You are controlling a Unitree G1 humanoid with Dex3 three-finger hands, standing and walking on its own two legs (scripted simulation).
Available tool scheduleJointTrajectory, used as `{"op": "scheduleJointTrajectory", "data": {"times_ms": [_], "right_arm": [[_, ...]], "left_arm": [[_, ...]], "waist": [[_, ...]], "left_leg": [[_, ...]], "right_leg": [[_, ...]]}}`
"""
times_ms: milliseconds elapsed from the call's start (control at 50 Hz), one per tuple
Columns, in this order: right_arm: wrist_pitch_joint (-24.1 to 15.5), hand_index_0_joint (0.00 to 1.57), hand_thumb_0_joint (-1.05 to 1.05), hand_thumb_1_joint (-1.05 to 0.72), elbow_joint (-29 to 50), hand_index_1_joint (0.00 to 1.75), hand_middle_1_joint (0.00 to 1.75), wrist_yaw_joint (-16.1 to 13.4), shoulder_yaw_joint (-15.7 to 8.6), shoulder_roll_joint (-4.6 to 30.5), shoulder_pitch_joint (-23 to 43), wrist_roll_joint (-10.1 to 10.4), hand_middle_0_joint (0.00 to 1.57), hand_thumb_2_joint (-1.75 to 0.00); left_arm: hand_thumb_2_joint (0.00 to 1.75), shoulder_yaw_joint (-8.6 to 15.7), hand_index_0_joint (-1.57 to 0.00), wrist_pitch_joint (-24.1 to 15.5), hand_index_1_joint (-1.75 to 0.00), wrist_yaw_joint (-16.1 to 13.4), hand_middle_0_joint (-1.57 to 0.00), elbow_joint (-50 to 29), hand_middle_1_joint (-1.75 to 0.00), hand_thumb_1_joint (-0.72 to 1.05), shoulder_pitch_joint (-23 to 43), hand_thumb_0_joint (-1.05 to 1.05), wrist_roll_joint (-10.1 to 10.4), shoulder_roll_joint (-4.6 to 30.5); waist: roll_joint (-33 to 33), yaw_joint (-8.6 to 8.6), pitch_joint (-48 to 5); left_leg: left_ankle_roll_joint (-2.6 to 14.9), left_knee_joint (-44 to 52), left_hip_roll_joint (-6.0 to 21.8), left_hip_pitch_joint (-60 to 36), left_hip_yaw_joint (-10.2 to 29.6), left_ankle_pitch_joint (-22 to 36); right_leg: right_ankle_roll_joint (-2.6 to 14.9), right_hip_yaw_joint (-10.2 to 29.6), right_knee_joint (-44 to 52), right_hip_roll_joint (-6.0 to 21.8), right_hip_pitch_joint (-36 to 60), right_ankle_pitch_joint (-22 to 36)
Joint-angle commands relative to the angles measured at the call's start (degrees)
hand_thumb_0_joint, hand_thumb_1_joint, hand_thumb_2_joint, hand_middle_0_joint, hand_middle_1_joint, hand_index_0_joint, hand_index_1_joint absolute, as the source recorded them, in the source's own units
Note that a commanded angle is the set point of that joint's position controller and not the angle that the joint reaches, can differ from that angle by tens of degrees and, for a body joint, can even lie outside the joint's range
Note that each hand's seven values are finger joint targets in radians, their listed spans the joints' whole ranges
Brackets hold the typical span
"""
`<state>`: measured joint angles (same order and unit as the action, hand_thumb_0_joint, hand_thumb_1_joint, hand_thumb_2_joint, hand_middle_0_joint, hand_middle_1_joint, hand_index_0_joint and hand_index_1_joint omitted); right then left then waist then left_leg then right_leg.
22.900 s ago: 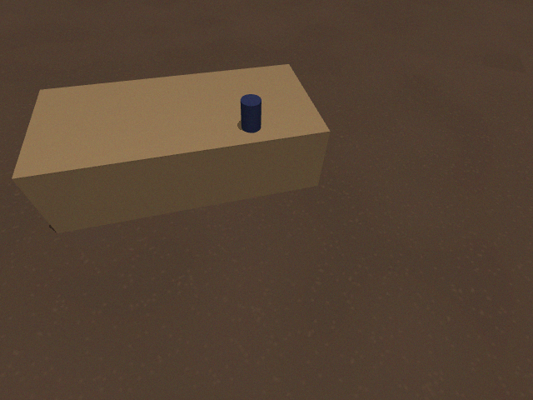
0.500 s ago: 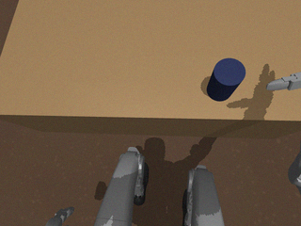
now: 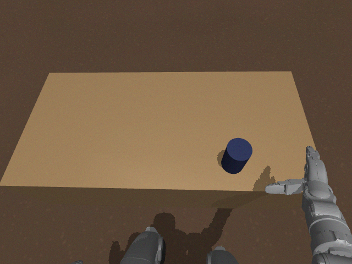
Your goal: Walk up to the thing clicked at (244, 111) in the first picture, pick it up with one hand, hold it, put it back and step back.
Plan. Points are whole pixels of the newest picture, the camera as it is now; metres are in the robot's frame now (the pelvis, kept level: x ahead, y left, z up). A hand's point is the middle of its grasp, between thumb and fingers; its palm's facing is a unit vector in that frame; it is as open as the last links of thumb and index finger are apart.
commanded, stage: home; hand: right
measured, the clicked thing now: (235, 156) +0.48 -0.15 -0.29
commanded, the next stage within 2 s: none
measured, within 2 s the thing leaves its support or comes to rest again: neither
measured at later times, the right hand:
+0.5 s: hand (267, 250) +0.18 -0.16 -0.05, palm faces +0.17 +0.96 -0.23, open 17.3 cm
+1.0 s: hand out of the picture +0.14 -0.20 -0.08, palm faces +0.00 +0.94 -0.33, open 17.4 cm
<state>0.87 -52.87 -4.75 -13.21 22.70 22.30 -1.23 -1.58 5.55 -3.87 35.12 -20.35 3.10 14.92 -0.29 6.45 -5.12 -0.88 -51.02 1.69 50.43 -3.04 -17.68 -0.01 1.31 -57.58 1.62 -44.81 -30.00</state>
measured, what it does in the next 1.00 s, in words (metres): stands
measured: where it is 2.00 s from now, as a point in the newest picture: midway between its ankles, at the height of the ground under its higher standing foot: outside the picture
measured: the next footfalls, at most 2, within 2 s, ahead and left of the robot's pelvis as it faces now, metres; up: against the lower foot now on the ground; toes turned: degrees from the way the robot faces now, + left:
none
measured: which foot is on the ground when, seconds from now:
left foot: down 0.00-1.00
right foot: down 0.00-1.00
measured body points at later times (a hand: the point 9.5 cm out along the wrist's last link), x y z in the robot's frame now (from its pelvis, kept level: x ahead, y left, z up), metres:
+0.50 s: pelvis +0.02 +0.02 +0.03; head +0.05 +0.02 +0.48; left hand +0.22 +0.25 -0.05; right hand +0.17 -0.21 -0.03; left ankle +0.06 +0.14 -0.68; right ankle -0.03 -0.11 -0.68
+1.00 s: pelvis +0.01 +0.02 +0.04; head +0.01 +0.02 +0.49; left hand +0.13 +0.27 -0.08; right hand +0.13 -0.25 -0.06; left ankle +0.06 +0.14 -0.68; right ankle -0.03 -0.11 -0.68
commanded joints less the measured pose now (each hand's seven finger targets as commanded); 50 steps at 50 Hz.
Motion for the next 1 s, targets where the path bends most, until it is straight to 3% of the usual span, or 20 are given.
{"op": "scheduleJointTrajectory", "data": {"times_ms": [0,40,140,160,220,240,340,360,420,460,480,520,540,680,700,800,820,860,900,980], "right_arm": [[-2.15,0.06,0.00,0.49,23.05,0.06,0.06,-3.60,-2.14,14.41,4.15,1.60,0.06,-0.09],[-1.77,0.06,0.00,0.49,26.23,0.06,0.06,-4.25,0.12,10.52,-0.12,2.12,0.06,-0.09],[0.05,0.06,0.00,0.47,31.20,0.07,0.07,-3.99,6.07,0.13,-15.64,3.00,0.06,-0.10],[0.19,0.06,0.00,0.47,36.42,0.07,0.07,-4.05,7.06,0.74,-12.61,3.27,0.06,-0.10],[2.44,0.06,0.00,0.48,34.53,0.07,0.07,-3.40,11.33,-5.98,-29.50,3.71,0.06,-0.10],[2.49,0.06,0.00,0.49,42.09,0.06,0.06,-3.56,10.76,-3.54,-28.13,3.82,0.06,-0.09],[4.58,0.06,0.00,0.52,47.62,0.06,0.06,-3.52,11.81,-4.81,-39.45,3.55,0.06,-0.08],[4.04,0.06,0.00,0.52,56.43,0.06,0.06,-3.58,11.50,-3.44,-34.09,3.67,0.06,-0.07],[4.99,0.05,0.00,0.54,54.81,0.05,0.05,-3.73,9.45,-2.33,-39.02,3.14,0.05,-0.06],[5.28,0.05,0.00,0.54,56.54,0.06,0.06,-3.71,10.11,-3.48,-38.11,2.87,0.05,-0.06],[5.27,0.05,0.00,0.55,58.46,0.05,0.05,-3.83,8.97,-2.22,-36.16,2.85,0.05,-0.05],[5.73,0.05,0.00,0.56,57.99,0.05,0.05,-3.89,9.46,-2.96,-37.36,2.58,0.05,-0.05],[6.30,0.05,0.00,0.56,54.71,0.05,0.05,-3.71,11.57,-5.49,-39.53,2.57,0.05,-0.05],[7.29,0.05,0.00,0.54,54.42,0.05,0.05,-3.70,12.67,-6.95,-44.51,2.10,0.05,-0.06],[7.41,0.06,0.00,0.53,53.21,0.06,0.06,-3.80,11.24,-5.66,-45.85,2.02,0.06,-0.07],[6.94,0.05,0.00,0.56,54.99,0.05,0.05,-3.77,9.68,-4.35,-44.09,2.02,0.05,-0.05],[2.90,0.05,0.00,0.55,35.07,0.05,0.05,-0.37,7.67,3.38,-35.78,-4.00,0.05,-0.05],[0.35,0.05,0.00,0.59,31.23,0.05,0.05,1.77,7.01,3.51,-36.87,-4.47,0.05,-0.03],[-0.84,0.05,0.00,0.53,28.31,0.06,0.06,3.02,7.82,3.73,-37.12,-3.30,0.06,-0.07],[-2.00,0.05,0.00,0.56,21.05,0.05,0.05,3.84,8.62,3.04,-34.01,-1.47,0.05,-0.05]], "left_arm": [[0.90,2.90,-0.20,-2.82,-0.30,-2.49,-0.20,-6.17,-0.29,0.90,-1.00,0.00,0.06,8.25],[0.90,2.55,-0.20,-3.37,-0.30,-3.35,-0.20,-6.82,-0.29,0.90,0.42,0.00,-0.12,7.21],[0.90,2.88,-0.20,-4.89,-0.30,-4.33,-0.20,-7.85,-0.29,0.90,3.23,0.00,-0.72,5.67],[0.90,3.54,-0.20,-5.04,-0.30,-4.53,-0.20,-7.55,-0.29,0.90,3.69,0.00,-0.69,6.47],[0.90,3.03,-0.20,-6.01,-0.30,-4.68,-0.20,-9.31,-0.29,0.90,6.71,0.00,-0.61,4.65],[0.90,3.84,-0.20,-6.28,-0.30,-4.83,-0.20,-9.68,-0.29,0.90,7.60,0.00,-0.57,5.54],[0.90,2.43,-0.20,-7.65,-0.30,-5.12,-0.20,-11.48,-0.30,0.90,10.65,0.00,-0.65,3.87],[0.90,2.99,-0.20,-7.88,-0.30,-5.34,-0.20,-11.83,-0.29,0.90,10.55,0.00,-0.70,4.28],[0.90,3.12,-0.20,-8.44,-0.30,-5.95,-0.20,-11.66,-0.30,0.90,9.94,0.00,-1.13,4.55],[0.90,2.70,-0.20,-9.24,-0.30,-6.28,-0.20,-12.05,-0.30,0.90,9.91,0.00,-1.45,3.79],[0.90,2.75,-0.20,-9.40,-0.30,-6.46,-0.20,-12.31,-0.30,0.90,10.04,0.00,-1.54,3.89],[0.90,2.87,-0.20,-9.94,-0.30,-6.61,-0.20,-12.34,-0.30,0.90,9.80,0.00,-1.73,4.03],[0.90,2.80,-0.20,-10.33,-0.30,-6.59,-0.20,-12.09,-0.30,0.90,9.89,0.00,-1.85,3.98],[0.90,2.28,-0.20,-12.34,-0.30,-5.64,-0.20,-13.88,-0.30,0.90,11.29,0.00,-2.08,3.01],[0.90,2.46,-0.20,-12.43,-0.30,-5.59,-0.20,-14.19,-0.30,0.90,11.44,0.00,-2.02,3.34],[0.90,2.81,-0.20,-13.29,-0.30,-5.45,-0.20,-14.74,-0.30,0.90,11.59,0.00,-1.91,3.79],[0.90,4.11,-0.20,-9.93,-0.30,-2.19,-0.20,-3.33,-0.30,0.90,10.81,0.00,-9.54,9.18],[0.90,5.83,-0.20,-8.50,-0.30,-0.15,-0.20,-1.92,-0.30,0.90,9.82,0.00,-9.82,11.01],[0.90,5.45,-0.20,-7.86,-0.30,1.09,-0.20,-1.20,-0.30,0.90,10.09,0.00,-8.26,10.29],[0.90,5.29,-0.20,-7.62,-0.30,2.39,-0.20,2.08,-0.30,0.90,9.98,0.00,-6.59,11.13]], "waist": [[-7.82,-4.18,-21.51],[-7.64,-3.87,-17.31],[-4.97,-4.06,-12.66],[-6.16,-3.47,-12.56],[2.20,-4.13,-7.94],[0.92,-4.90,-9.11],[3.44,-4.73,-5.32],[0.28,-4.67,-7.49],[1.01,-4.28,-6.20],[-1.03,-3.91,-7.08],[-1.30,-3.97,-7.29],[-2.35,-4.20,-6.55],[-1.53,-3.70,-5.11],[1.16,-6.23,-4.03],[2.65,-6.62,-4.58],[2.51,-6.68,-3.69],[2.63,-7.67,-1.20],[-0.18,-7.33,-1.06],[1.16,-6.94,-0.55],[-1.78,-6.87,0.36]], "left_leg": [[3.15,6.46,-1.63,-24.50,-1.23,12.38],[2.97,8.05,-1.62,-25.03,-1.18,11.00],[2.76,9.47,-1.62,-27.06,-1.47,12.74],[2.73,9.89,-1.65,-27.25,-1.51,12.48],[1.89,11.70,-1.73,-28.33,-2.03,11.72],[1.83,11.99,-1.48,-29.55,-1.76,11.32],[1.13,12.67,-1.49,-29.44,-1.51,10.69],[1.14,12.54,-1.25,-29.67,-1.03,11.45],[0.95,12.43,-0.87,-29.80,-0.57,12.31],[1.02,12.06,-0.60,-29.76,-0.21,12.69],[1.00,12.29,-0.50,-29.78,0.00,11.90],[1.16,12.33,-0.50,-29.29,-0.12,10.34],[1.17,12.45,-0.59,-28.59,-0.32,9.32],[0.83,13.13,-0.52,-29.85,-1.13,6.38],[0.71,13.22,-0.60,-30.16,-1.07,5.50],[0.50,13.74,-0.63,-29.47,-0.66,0.83],[1.44,16.38,2.70,-35.45,4.35,-2.30],[3.10,17.26,4.55,-34.97,6.58,-2.98],[2.55,20.27,4.10,-32.95,5.16,-5.27],[3.00,18.63,4.03,-35.93,4.60,4.25]], "right_leg": [[-0.87,0.10,13.09,-0.83,13.56,22.91],[-0.72,-0.51,14.58,-1.08,13.82,20.92],[-0.80,-0.87,15.97,-0.93,16.10,23.73],[-0.83,-0.83,16.59,-0.85,17.33,23.54],[0.24,-1.16,16.89,-1.17,15.61,20.89],[0.28,-1.34,17.29,-1.27,16.06,19.85],[0.77,-1.79,17.32,-1.79,15.98,18.91],[0.60,-2.00,17.25,-1.88,17.90,19.15],[0.75,-2.13,16.47,-2.15,17.77,19.73],[0.63,-2.10,16.22,-2.27,17.91,19.77],[0.71,-2.10,16.23,-2.26,18.13,18.90],[0.54,-1.96,16.58,-2.25,18.08,17.65],[0.55,-1.84,16.82,-2.20,17.24,16.76],[0.66,-1.79,17.05,-2.51,14.59,14.05],[0.89,-1.80,16.98,-2.55,13.80,13.30],[1.15,-2.06,17.49,-2.57,11.89,8.96],[1.08,2.21,22.35,1.09,16.00,9.64],[1.47,2.24,23.02,0.31,17.65,9.76],[2.00,1.52,23.98,-0.02,21.42,8.35],[1.59,4.54,28.73,1.67,24.16,15.30]]}}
